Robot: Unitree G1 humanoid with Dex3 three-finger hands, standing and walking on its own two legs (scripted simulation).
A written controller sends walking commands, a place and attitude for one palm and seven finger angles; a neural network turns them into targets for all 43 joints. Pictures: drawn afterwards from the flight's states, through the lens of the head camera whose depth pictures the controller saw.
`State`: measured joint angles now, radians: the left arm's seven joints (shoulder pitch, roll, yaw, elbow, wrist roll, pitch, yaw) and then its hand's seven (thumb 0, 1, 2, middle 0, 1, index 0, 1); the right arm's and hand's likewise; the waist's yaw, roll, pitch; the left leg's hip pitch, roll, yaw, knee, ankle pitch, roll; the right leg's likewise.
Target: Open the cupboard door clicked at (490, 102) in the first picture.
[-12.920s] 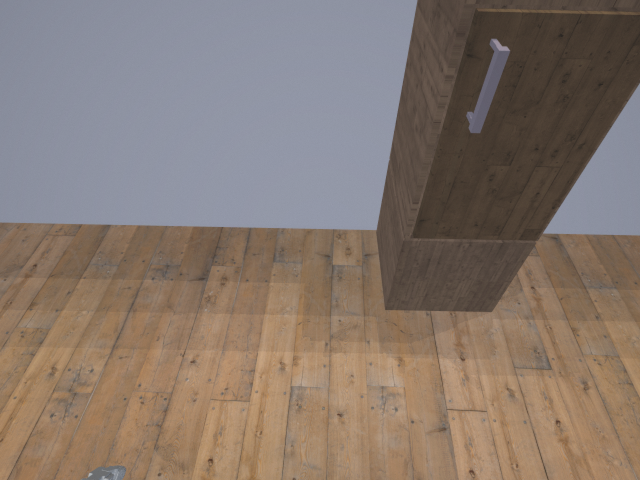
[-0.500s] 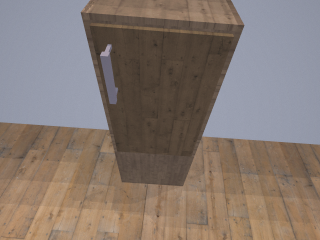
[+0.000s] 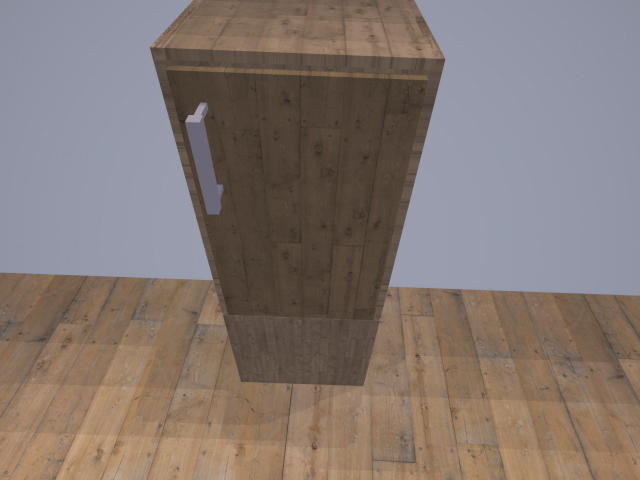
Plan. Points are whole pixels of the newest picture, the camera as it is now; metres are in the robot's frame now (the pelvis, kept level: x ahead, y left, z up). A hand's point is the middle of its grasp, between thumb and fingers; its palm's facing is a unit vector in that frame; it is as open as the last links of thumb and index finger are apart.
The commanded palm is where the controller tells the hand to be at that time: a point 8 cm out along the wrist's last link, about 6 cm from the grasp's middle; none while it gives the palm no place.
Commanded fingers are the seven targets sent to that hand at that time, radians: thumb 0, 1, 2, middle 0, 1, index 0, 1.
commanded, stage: come to a stop and stand still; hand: left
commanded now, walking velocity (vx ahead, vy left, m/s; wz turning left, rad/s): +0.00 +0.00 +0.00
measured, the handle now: (208, 161) +0.52 +0.21 +0.13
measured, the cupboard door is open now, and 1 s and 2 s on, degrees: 0 0 0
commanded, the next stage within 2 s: look again from close up in 0.66 s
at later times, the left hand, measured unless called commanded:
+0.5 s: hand out of the picture -0.04 +0.22 -0.17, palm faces +0.03 -0.98 -0.21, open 7.4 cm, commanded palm none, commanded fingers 0.00 0.90 0.90 -0.20 -0.30 -0.20 -0.30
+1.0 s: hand out of the picture -0.08 +0.20 -0.17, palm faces +0.06 -0.99 -0.15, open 7.4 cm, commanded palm none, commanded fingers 0.00 0.90 0.90 -0.20 -0.30 -0.20 -0.30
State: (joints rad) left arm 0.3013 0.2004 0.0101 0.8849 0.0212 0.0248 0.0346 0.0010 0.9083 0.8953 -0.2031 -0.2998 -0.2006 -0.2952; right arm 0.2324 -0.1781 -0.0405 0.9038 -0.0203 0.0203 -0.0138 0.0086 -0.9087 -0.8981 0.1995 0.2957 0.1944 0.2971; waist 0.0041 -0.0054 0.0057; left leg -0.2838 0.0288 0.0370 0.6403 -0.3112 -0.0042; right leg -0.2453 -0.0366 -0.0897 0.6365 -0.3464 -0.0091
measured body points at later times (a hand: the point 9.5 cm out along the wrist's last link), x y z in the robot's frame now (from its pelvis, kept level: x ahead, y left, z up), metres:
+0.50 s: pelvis -0.04 +0.03 +0.01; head -0.06 +0.04 +0.46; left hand -0.04 +0.27 -0.15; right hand -0.04 -0.21 -0.14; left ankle +0.02 +0.12 -0.72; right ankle +0.00 -0.11 -0.72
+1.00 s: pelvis -0.04 +0.04 +0.01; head -0.05 +0.05 +0.46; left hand -0.09 +0.25 -0.15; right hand -0.03 -0.19 -0.14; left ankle +0.02 +0.12 -0.72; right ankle +0.00 -0.11 -0.72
